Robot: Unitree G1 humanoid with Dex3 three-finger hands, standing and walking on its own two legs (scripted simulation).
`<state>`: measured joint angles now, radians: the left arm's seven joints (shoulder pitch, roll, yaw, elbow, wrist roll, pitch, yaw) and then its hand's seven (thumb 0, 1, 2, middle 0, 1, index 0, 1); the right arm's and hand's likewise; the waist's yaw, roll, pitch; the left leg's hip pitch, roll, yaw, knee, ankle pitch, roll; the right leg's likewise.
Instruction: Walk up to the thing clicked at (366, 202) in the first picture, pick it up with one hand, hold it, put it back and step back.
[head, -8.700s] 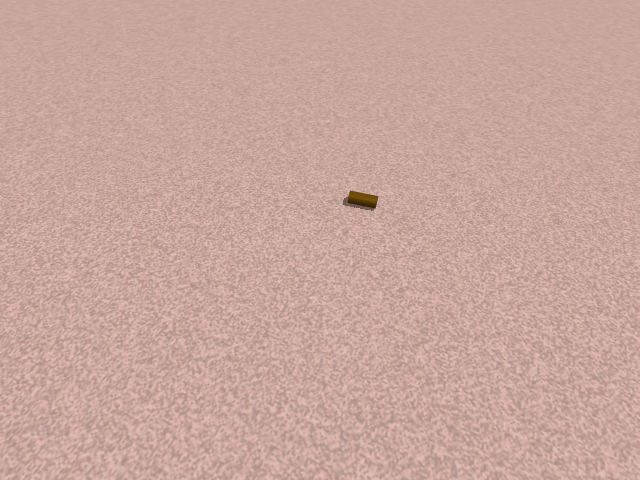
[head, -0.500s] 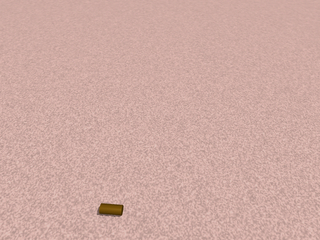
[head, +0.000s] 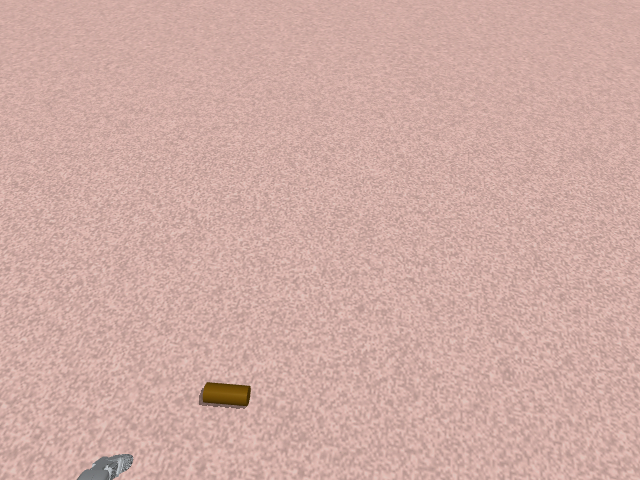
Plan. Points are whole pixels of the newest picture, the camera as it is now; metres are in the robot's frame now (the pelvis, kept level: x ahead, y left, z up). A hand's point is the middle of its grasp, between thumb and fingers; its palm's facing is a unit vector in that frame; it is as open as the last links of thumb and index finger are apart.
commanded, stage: rise first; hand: left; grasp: from above
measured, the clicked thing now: (227, 394) +0.43 +0.28 -0.75
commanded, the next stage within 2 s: none
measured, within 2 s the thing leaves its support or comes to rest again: neither
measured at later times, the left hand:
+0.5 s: hand out of the picture +0.14 +0.26 -0.20, palm faces -0.12 -0.90 -0.42, open 13.8 cm
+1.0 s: hand out of the picture +0.15 +0.29 -0.30, palm faces -0.34 -0.75 -0.57, open 14.0 cm
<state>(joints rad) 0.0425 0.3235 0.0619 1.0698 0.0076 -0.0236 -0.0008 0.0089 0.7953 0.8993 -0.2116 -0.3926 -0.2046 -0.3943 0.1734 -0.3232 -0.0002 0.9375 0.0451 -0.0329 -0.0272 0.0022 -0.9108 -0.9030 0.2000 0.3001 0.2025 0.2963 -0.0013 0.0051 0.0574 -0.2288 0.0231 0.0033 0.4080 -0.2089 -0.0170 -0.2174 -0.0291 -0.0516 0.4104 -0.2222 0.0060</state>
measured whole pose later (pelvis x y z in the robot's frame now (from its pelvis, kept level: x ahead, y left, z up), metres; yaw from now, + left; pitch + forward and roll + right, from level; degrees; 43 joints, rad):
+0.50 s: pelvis +0.00 +0.01 -0.06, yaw -1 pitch +14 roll -1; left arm 0.17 0.32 0.15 0.63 0.21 0.16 -0.02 0.00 -0.46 0.99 -0.08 -1.06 -0.08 -1.06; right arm 0.23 -0.25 -0.04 0.62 0.02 -0.09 -0.02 0.01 -0.88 -0.90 0.20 0.30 0.20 0.30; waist -0.02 0.00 -0.08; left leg -0.75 0.03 0.00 0.98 -0.47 -0.01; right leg -0.73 -0.03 -0.03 0.95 -0.46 0.02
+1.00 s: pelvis -0.03 +0.02 -0.16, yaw -1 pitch +26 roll -2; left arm 0.13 0.40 0.13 0.54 0.42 0.09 0.01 0.00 -0.54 0.94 -0.14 -1.01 -0.14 -1.02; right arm 0.14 -0.26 -0.02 0.56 0.00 -0.20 0.00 0.01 -0.92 -0.91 0.20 0.30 0.21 0.30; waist -0.03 0.00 -0.17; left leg -1.28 0.03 -0.02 1.45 -0.62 0.00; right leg -1.25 -0.04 -0.04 1.41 -0.62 0.02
